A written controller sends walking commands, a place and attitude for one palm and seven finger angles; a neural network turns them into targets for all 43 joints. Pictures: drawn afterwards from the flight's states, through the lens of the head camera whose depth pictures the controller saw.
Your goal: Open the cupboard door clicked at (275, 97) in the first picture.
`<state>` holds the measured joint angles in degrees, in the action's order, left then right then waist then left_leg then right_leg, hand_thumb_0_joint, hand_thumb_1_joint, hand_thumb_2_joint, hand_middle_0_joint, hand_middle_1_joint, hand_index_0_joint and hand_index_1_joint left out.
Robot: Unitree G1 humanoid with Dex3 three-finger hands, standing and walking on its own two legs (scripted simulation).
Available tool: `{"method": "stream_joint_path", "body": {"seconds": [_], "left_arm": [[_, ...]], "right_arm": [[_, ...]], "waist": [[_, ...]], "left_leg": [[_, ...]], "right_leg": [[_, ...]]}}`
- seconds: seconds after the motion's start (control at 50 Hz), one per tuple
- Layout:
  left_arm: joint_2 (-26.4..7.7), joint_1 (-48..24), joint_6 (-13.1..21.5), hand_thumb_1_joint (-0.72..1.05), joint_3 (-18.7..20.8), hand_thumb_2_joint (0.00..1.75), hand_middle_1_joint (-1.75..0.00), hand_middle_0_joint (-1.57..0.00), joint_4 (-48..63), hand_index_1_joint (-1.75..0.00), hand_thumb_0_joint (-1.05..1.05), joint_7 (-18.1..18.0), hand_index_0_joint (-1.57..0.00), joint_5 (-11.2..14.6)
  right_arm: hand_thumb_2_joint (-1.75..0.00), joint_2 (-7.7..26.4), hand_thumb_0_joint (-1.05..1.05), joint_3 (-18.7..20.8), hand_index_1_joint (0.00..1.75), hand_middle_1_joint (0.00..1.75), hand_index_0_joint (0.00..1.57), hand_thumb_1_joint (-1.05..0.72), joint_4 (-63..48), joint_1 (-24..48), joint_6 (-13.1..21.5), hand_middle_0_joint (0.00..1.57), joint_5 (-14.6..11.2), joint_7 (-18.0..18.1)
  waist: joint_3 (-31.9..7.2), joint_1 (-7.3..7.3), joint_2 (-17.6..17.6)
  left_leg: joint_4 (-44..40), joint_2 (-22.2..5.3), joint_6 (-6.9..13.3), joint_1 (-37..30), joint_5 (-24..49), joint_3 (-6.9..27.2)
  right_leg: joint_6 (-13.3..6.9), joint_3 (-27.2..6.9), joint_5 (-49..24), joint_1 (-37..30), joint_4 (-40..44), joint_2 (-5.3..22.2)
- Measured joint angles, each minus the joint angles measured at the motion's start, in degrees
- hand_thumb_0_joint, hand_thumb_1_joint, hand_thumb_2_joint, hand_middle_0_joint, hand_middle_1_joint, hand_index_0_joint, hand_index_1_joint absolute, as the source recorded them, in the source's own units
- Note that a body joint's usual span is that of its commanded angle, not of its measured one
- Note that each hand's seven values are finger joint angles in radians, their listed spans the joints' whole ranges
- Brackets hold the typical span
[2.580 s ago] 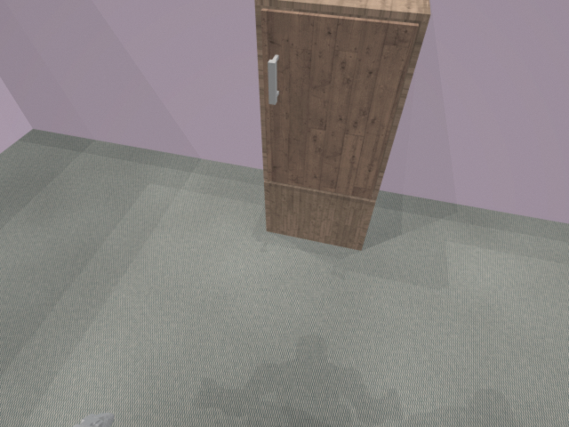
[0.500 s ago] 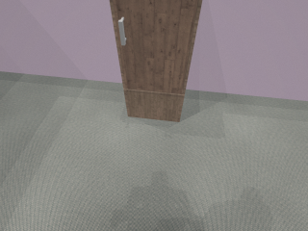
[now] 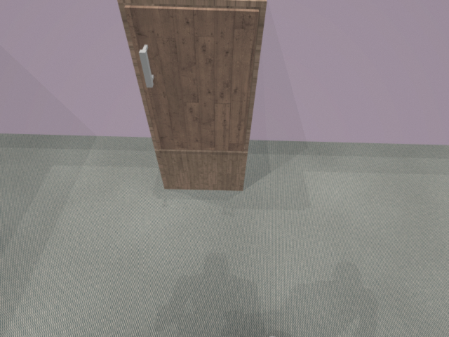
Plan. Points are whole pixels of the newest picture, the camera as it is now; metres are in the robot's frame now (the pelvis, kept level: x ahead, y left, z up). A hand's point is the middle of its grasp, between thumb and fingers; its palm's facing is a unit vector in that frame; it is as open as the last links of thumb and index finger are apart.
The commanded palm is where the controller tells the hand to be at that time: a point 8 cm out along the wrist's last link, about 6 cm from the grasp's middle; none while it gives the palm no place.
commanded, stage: take the last steps up to it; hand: left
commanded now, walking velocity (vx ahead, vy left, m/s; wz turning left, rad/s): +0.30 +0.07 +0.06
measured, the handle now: (147, 66) +0.91 +0.26 +0.00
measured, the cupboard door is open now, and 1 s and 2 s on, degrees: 0 0 0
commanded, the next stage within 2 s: come to a stop and stand still in 0.78 s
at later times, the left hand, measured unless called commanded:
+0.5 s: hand out of the picture +0.13 +0.24 -0.20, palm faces +0.08 -0.98 -0.16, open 7.3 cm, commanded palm none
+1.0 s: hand (147, 214) +0.44 +0.21 -0.17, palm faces +0.04 -0.97 -0.22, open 7.2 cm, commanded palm none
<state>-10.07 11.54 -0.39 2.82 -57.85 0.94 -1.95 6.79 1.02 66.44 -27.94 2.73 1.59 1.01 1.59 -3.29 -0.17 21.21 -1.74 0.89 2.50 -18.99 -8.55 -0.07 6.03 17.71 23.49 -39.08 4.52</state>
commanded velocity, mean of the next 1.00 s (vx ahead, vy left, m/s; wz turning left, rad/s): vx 0.17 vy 0.05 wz -0.02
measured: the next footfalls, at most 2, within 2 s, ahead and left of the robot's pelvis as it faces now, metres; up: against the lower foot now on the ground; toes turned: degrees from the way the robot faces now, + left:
right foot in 0.06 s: +0.11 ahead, -0.13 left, +0.00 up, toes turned -7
left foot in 0.40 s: +0.24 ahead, +0.16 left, +0.00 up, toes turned +12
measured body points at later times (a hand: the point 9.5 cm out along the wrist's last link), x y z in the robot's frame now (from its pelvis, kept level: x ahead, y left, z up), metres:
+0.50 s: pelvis +0.17 +0.06 -0.01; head +0.18 +0.09 +0.44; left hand +0.13 +0.29 -0.18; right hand +0.25 -0.19 -0.14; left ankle +0.20 +0.15 -0.74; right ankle +0.09 -0.09 -0.66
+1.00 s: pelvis +0.35 +0.03 -0.01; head +0.38 +0.02 +0.44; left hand +0.44 +0.26 -0.15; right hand +0.29 -0.17 -0.18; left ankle +0.28 +0.16 -0.68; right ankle +0.41 -0.05 -0.74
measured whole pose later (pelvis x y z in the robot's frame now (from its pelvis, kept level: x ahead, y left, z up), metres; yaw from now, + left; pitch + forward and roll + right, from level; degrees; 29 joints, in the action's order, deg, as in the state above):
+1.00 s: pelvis +0.35 +0.03 -0.01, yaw +1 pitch -1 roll +0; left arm -7.5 8.8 3.1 3.1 -57.9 -2.3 -1.1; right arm 6.9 2.1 66.3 -20.5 -0.2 0.5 1.3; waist 4.4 -2.0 2.1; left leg 60.4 -4.5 -0.7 20.4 -25.8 -3.5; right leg -3.3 10.0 12.5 18.6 -32.2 2.0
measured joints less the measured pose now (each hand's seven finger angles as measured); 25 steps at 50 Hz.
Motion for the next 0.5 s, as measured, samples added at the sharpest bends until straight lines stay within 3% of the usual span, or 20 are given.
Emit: {"method": "stream_joint_path", "body": {"seconds": [0.06, 0.1, 0.14, 0.18, 0.28, 0.38, 0.4, 0.44, 0.5], "left_arm": [[0.73, -1.30, 2.05, 0.91, -0.24, 0.90, -0.30, -0.20, 0.69, -0.30, 0.01, -0.06, -0.20, -0.18], [1.88, -1.62, 3.74, 0.91, -0.48, 0.90, -0.30, -0.20, 0.67, -0.30, 0.01, -0.50, -0.20, 0.14], [2.33, -0.59, 4.79, 0.93, 0.36, 0.90, -0.30, -0.20, 0.90, -0.30, 0.00, -1.61, -0.21, 0.84], [1.71, 0.84, 4.92, 0.95, 0.87, 0.90, -0.30, -0.21, 0.69, -0.30, -0.02, -2.48, -0.21, 0.53], [0.23, 5.17, 3.75, 0.95, 0.38, 0.90, -0.30, -0.20, -2.50, -0.30, -0.02, -2.25, -0.21, -0.22], [-0.34, 9.04, 2.47, 0.92, 0.36, 0.90, -0.30, -0.20, -5.04, -0.30, 0.00, -1.41, -0.20, -0.33], [-0.49, 9.82, 2.08, 0.92, 0.43, 0.90, -0.30, -0.20, -5.35, -0.30, 0.00, -1.24, -0.20, -0.23], [-0.99, 9.87, 0.74, 0.92, 0.63, 0.90, -0.30, -0.20, -6.11, -0.30, 0.00, -1.05, -0.20, 0.09], [-1.53, 8.59, 0.25, 0.91, 0.86, 0.90, -0.30, -0.20, -6.32, -0.30, 0.01, -0.69, -0.20, -0.02]], "right_arm": [[-0.90, -0.96, 0.00, -0.04, 0.30, 0.30, 0.20, -0.91, 0.89, -1.17, -0.16, 0.21, -0.47, -0.27], [-0.90, -0.84, 0.00, 0.07, 0.30, 0.30, 0.20, -0.91, 1.47, -0.04, -1.15, 0.21, -0.62, -0.72], [-0.90, -0.49, 0.00, 0.60, 0.30, 0.30, 0.20, -0.91, 1.27, 1.86, -2.07, 0.21, -0.50, -1.05], [-0.90, 0.17, 0.01, 1.25, 0.30, 0.30, 0.20, -0.91, -0.01, 4.36, -2.58, 0.21, -0.21, -1.29], [-0.90, 2.16, 0.01, 2.42, 0.30, 0.30, 0.20, -0.92, -5.58, 11.43, -2.42, 0.20, -0.13, -1.95], [-0.90, 4.90, 0.01, 2.82, 0.30, 0.30, 0.20, -0.94, -9.15, 15.44, -0.90, 0.20, -0.30, -2.64], [-0.90, 5.27, 0.01, 2.80, 0.30, 0.30, 0.20, -0.93, -9.70, 15.76, -0.23, 0.20, -0.18, -2.53], [-0.90, 5.07, 0.00, 2.59, 0.30, 0.30, 0.20, -0.93, -10.22, 16.33, 0.87, 0.20, 0.21, -1.87], [-0.90, 3.88, 0.00, 1.76, 0.30, 0.30, 0.20, -0.93, -9.77, 15.28, 1.26, 0.20, 0.16, -0.80]], "waist": [[0.59, 0.07, 0.00], [1.35, 0.59, 1.20], [0.99, 1.49, 1.49], [0.20, 2.12, 1.47], [-1.19, 2.44, 0.58], [-1.02, 4.02, -0.69], [-0.96, 4.04, -1.10], [-0.43, 3.95, -2.32], [-0.15, 3.73, -2.92]], "left_leg": [[8.63, -0.70, -0.78, 2.10, -5.21, 0.50], [24.34, -1.58, -0.30, 8.13, -9.08, 2.76], [36.89, -1.93, -0.18, 14.65, -7.93, 3.99], [41.13, -3.04, -0.68, 19.94, -4.85, 3.88], [29.86, -5.52, -1.97, 25.36, 1.56, 2.60], [15.88, -5.01, -2.10, 20.93, 4.24, 0.81], [14.30, -4.45, -1.23, 19.73, 5.01, 0.36], [17.10, -3.54, 0.72, 19.65, 3.49, -0.69], [14.29, -2.51, 1.52, 16.33, 2.48, -1.78]], "right_leg": [[-1.43, 0.96, -4.55, -4.56, 7.69, -0.47], [-1.29, 2.21, -3.22, -5.08, 4.91, -0.87], [-0.84, 2.91, -1.58, -7.15, 5.66, -1.12], [-0.25, 3.26, -1.70, -9.61, 8.39, -1.28], [1.13, 3.03, -1.72, -14.24, 13.27, -0.74], [3.57, 2.21, 2.95, -17.01, 10.70, 0.88], [3.10, 1.80, 5.17, -16.47, 7.75, 1.59], [1.41, -0.92, 10.62, -11.69, -6.02, 1.78], [-0.26, -2.38, 7.21, -2.57, -25.15, 0.55]]}}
